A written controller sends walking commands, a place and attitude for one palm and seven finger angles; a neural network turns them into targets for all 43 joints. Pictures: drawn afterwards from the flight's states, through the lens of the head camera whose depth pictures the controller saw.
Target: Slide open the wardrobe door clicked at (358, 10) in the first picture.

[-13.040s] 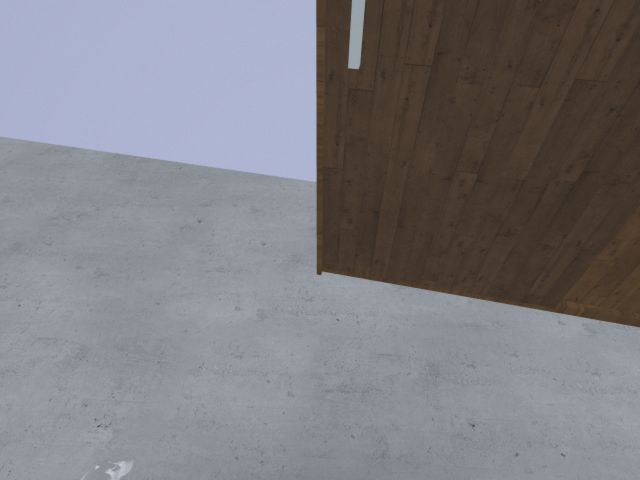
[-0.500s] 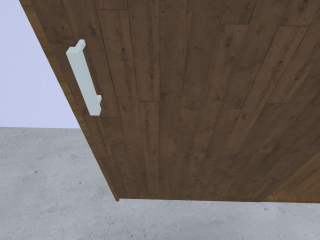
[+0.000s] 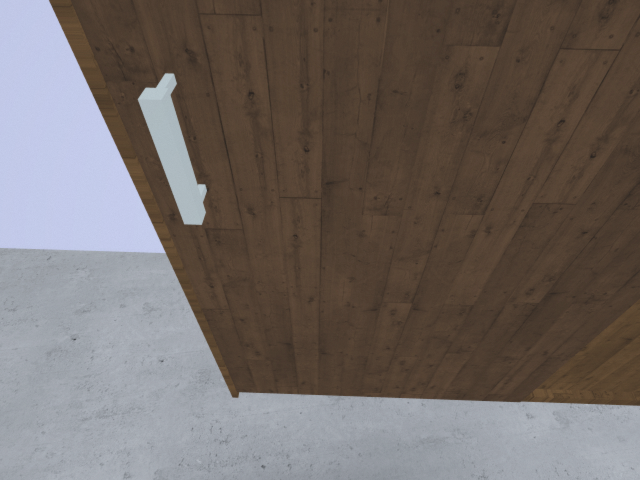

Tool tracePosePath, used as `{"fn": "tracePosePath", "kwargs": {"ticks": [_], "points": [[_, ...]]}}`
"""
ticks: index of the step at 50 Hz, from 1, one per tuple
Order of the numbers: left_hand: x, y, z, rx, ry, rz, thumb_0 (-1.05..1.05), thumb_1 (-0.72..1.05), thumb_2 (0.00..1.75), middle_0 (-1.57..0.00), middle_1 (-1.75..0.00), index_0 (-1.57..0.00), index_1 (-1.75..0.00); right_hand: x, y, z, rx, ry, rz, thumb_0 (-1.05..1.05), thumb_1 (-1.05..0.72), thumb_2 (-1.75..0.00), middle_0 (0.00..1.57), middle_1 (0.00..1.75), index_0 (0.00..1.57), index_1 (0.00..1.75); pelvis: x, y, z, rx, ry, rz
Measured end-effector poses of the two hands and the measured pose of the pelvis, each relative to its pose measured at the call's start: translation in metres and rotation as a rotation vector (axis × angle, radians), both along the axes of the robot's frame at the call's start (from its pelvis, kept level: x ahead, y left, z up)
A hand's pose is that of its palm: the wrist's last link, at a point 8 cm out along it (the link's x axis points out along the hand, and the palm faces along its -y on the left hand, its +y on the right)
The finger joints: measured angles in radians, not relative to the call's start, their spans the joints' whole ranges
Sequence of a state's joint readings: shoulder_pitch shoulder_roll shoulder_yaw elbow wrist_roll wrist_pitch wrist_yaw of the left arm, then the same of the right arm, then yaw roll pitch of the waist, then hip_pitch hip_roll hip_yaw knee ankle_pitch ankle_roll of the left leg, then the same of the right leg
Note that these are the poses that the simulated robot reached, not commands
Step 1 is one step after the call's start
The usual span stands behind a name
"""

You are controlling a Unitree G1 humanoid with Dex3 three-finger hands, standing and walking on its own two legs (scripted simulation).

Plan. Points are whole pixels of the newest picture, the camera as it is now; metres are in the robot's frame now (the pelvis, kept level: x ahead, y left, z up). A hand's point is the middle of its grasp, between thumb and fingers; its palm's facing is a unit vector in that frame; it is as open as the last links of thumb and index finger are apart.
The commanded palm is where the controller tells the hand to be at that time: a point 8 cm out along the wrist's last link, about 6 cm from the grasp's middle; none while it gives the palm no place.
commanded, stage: look again from close up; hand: left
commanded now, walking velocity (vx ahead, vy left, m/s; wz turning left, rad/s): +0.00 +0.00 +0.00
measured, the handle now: (182, 154) +0.44 +0.21 +0.18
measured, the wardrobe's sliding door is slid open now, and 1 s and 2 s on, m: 0.00 0.00 0.00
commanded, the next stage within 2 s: raise the hand with hooked fingers in 0.12 s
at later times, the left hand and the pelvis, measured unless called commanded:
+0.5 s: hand (187, 382) +0.21 +0.17 +0.04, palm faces +0.09 -1.00 -0.01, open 7.8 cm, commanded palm +0.11 +0.23 -0.02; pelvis -0.02 +0.01 -0.02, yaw +1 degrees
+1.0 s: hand (141, 396) +0.20 +0.22 +0.04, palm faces -0.09 -0.99 -0.05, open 10.8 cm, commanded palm +0.15 +0.29 +0.07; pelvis -0.03 +0.03 -0.03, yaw +2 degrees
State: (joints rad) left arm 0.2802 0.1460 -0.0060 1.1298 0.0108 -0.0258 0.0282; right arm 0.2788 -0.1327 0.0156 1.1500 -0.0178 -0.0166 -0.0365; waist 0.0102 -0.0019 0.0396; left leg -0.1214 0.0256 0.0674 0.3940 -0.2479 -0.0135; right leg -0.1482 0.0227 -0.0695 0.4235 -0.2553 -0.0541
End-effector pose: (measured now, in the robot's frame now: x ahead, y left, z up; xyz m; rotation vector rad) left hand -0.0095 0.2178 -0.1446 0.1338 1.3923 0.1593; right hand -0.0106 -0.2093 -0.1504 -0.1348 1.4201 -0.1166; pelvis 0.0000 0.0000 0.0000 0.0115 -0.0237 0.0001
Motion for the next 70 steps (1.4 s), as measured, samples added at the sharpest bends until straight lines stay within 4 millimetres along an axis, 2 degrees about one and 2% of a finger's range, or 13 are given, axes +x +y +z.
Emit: {"fn": "tracePosePath", "kwargs": {"ticks": [13, 18, 21, 24, 29, 32, 35, 39, 43, 49, 55, 63, 70], "points": [[-0.003, -0.001, 0.003, 0.006, -0.019, 0.042, 0.02, 0.92, 0.89, -0.2, -0.3, -0.2, -0.3, -0.003, -0.002, 0.0, -0.008, -0.012, -0.004, 0.01, -0.91, -0.9, 0.2, 0.3, 0.2, 0.3, -0.004, 0.001, -0.002, -0.011, 0.008, -0.006], [0.097, 0.036, 0.091, 0.146, -0.643, 0.079, 0.05, 0.93, 0.88, -0.2, -0.32, -0.21, -0.32, 0.046, -0.023, 0.012, -0.076, -0.364, 0.016, 0.02, -0.92, -0.9, 0.2, 0.3, 0.2, 0.3, -0.009, 0.008, -0.006, -0.002, 0.004, 0.017], [0.158, 0.029, 0.153, 0.123, -1.042, 0.008, 0.04, 0.88, 0.86, -0.2, -0.35, -0.2, -0.35, 0.091, -0.033, 0.026, -0.108, -0.589, 0.033, 0.02, -0.92, -0.9, 0.2, 0.3, 0.2, 0.3, -0.014, 0.012, -0.012, -0.002, 0.027, 0.03], [0.193, 0.01, 0.186, -0.003, -1.36, -0.065, 0.03, 0.82, 0.84, -0.2, -0.38, -0.2, -0.38, 0.132, -0.038, 0.049, -0.132, -0.778, 0.055, 0.02, -0.91, -0.9, 0.2, 0.3, 0.2, 0.3, -0.019, 0.012, -0.021, 0.003, 0.075, 0.018], [0.175, -0.007, 0.156, -0.196, -1.407, -0.166, 0.01, 0.69, 0.8, -0.21, -0.45, -0.22, -0.45, 0.182, -0.038, 0.087, -0.154, -0.954, 0.134, 0.01, -0.91, -0.9, 0.19, 0.3, 0.2, 0.3, -0.024, 0.009, -0.036, 0.01, 0.106, 0.0], [0.139, 0.007, 0.123, -0.176, -1.231, -0.108, 0.01, 0.62, 0.77, -0.22, -0.49, -0.23, -0.49, 0.202, -0.031, 0.099, -0.163, -0.992, 0.182, 0.01, -0.9, -0.9, 0.19, 0.3, 0.2, 0.3, -0.026, 0.009, -0.042, 0.005, 0.108, 0.007], [0.106, 0.034, 0.118, -0.052, -1.179, -0.015, 0.01, 0.54, 0.74, -0.23, -0.53, -0.23, -0.54, 0.214, -0.017, 0.1, -0.153, -1.004, 0.233, 0.01, -0.9, -0.9, 0.19, 0.3, 0.2, 0.3, -0.027, 0.01, -0.045, -0.011, 0.111, 0.026], [0.097, 0.061, 0.157, 0.097, -1.38, 0.014, 0.02, 0.44, 0.7, -0.23, -0.59, -0.24, -0.59, 0.214, 0.01, 0.082, -0.095, -0.973, 0.301, 0.01, -0.9, -0.9, 0.19, 0.3, 0.2, 0.3, -0.031, 0.013, -0.049, -0.04, 0.108, 0.061], [0.13, 0.053, 0.199, 0.031, -1.581, -0.144, 0.02, 0.35, 0.66, -0.23, -0.65, -0.23, -0.65, 0.195, 0.036, 0.056, -0.016, -0.91, 0.309, 0.01, -0.9, -0.9, 0.2, 0.3, 0.2, 0.3, -0.038, 0.018, -0.049, -0.057, 0.097, 0.077], [0.185, 0.048, 0.194, -0.15, -1.342, -0.292, 0.01, 0.21, 0.6, -0.25, -0.74, -0.25, -0.74, 0.149, 0.045, 0.042, 0.021, -0.807, 0.161, 0.01, -0.9, -0.9, 0.2, 0.3, 0.21, 0.3, -0.036, 0.025, -0.036, -0.038, 0.094, 0.038], [0.184, 0.087, 0.215, -0.016, -1.354, -0.096, 0.01, 0.07, 0.54, -0.26, -0.83, -0.26, -0.83, 0.124, 0.025, 0.048, -0.045, -0.764, 0.102, 0.01, -0.9, -0.9, 0.2, 0.3, 0.2, 0.3, -0.026, 0.031, -0.026, -0.029, 0.078, 0.013], [0.182, 0.097, 0.249, 0.011, -1.468, -0.162, 0.0, -0.12, 0.46, -0.27, -0.95, -0.27, -0.95, 0.14, 0.007, 0.062, -0.113, -0.801, 0.175, 0.01, -0.9, -0.9, 0.2, 0.3, 0.2, 0.3, -0.022, 0.038, -0.021, -0.038, 0.043, 0.038], [0.197, 0.111, 0.27, 0.017, -1.441, -0.176, 0.0, -0.28, 0.39, -0.29, -1.06, -0.29, -1.06, 0.174, 0.018, 0.088, -0.099, -0.935, 0.177, 0.01, -0.9, -0.9, 0.2, 0.3, 0.2, 0.3, -0.019, 0.035, -0.013, -0.029, 0.002, 0.034]]}}
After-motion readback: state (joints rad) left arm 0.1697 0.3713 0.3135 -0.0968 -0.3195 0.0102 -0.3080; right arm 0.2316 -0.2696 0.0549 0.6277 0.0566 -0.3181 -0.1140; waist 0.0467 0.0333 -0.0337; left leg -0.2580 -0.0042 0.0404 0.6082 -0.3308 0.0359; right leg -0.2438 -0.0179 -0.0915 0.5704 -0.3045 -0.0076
